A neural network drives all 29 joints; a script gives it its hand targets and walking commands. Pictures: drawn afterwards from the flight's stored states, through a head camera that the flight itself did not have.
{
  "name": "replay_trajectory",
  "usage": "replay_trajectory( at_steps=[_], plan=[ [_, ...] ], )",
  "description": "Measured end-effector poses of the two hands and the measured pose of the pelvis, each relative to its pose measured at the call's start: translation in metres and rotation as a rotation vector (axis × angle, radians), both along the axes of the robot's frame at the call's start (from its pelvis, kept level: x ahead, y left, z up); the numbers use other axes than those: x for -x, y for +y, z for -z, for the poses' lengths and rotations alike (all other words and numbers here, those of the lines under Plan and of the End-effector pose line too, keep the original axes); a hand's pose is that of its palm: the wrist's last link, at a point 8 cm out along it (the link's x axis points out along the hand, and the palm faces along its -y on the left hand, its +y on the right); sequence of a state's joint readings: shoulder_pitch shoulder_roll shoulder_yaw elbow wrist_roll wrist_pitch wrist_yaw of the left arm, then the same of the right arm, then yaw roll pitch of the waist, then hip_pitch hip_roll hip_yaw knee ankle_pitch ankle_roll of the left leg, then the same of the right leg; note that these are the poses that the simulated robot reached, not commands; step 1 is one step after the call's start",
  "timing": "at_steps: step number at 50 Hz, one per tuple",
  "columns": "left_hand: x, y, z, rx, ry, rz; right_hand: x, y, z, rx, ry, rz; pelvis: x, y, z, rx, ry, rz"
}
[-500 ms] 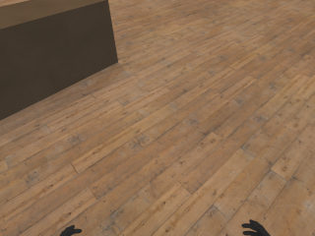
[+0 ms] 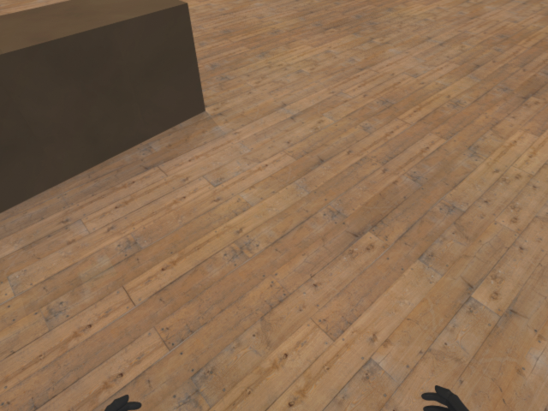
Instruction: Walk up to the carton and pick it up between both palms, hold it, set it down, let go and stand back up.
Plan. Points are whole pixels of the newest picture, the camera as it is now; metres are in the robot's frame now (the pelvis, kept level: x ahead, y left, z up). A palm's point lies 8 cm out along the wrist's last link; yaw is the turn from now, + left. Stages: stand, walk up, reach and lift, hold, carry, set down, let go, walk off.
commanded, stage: stand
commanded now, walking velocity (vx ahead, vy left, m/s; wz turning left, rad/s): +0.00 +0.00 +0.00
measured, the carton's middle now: out of the picture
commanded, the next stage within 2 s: walk up in 0.70 s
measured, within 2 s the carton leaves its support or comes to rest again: neither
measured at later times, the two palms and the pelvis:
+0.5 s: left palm out of the picture +0.11 +0.26 -0.09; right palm out of the picture +0.11 -0.26 -0.08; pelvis +0.00 +0.00 +0.00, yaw +0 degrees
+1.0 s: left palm out of the picture +0.10 +0.29 -0.08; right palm out of the picture +0.12 -0.26 -0.09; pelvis +0.01 +0.01 +0.00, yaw +6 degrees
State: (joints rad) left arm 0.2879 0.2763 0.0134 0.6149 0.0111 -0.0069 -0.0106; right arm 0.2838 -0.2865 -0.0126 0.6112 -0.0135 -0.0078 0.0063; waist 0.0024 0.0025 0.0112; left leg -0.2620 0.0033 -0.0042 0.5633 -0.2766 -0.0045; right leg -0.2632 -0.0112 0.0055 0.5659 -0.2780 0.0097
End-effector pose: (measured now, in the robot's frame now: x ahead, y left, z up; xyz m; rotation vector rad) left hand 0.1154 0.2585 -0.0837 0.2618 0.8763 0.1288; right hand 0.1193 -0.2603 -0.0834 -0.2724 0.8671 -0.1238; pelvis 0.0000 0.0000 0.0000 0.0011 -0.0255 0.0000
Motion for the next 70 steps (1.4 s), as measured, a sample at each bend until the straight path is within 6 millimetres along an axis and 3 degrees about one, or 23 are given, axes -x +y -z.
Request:
replay_trajectory(
  at_steps=[46,50,55,59,62,65,67,70],
  plan=[
    [0.003,0.005,0.003,-0.014,0.031,0.003,0.007,-0.001,0.004,0.002,0.043,0.0,-0.004,0.002,-0.001,0.005,0.008,-0.01],
    [0.015,0.033,-0.004,-0.08,-0.019,-0.078,-0.002,0.001,0.003,0.04,0.14,-0.119,-0.011,0.008,-0.001,0.01,0.014,-0.108],
    [0.059,0.08,-0.002,-0.129,0.061,-0.209,-0.056,0.021,-0.013,0.06,0.11,-0.216,-0.027,0.033,-0.005,0.015,-0.009,-0.165],
    [0.067,0.121,0.009,-0.123,0.092,-0.283,-0.1,0.062,-0.019,0.041,0.072,-0.266,-0.051,0.061,-0.001,0.021,-0.024,-0.216],
    [0.052,0.155,0.027,-0.105,0.078,-0.316,-0.132,0.098,-0.017,0.055,0.038,-0.293,-0.074,0.091,0.01,0.032,-0.025,-0.246],
    [0.023,0.19,0.054,-0.086,0.076,-0.303,-0.155,0.127,-0.005,0.098,-0.003,-0.267,-0.097,0.125,0.032,0.012,-0.024,-0.274],
    [-0.006,0.199,0.061,-0.049,0.062,-0.276,-0.153,0.14,0.004,0.115,0.014,-0.235,-0.108,0.139,0.037,-0.015,-0.028,-0.29],
    [-0.061,0.199,0.041,0.006,-0.024,-0.234,-0.136,0.148,0.005,0.125,0.117,-0.185,-0.127,0.155,0.023,-0.026,-0.024,-0.302]
  ],
)
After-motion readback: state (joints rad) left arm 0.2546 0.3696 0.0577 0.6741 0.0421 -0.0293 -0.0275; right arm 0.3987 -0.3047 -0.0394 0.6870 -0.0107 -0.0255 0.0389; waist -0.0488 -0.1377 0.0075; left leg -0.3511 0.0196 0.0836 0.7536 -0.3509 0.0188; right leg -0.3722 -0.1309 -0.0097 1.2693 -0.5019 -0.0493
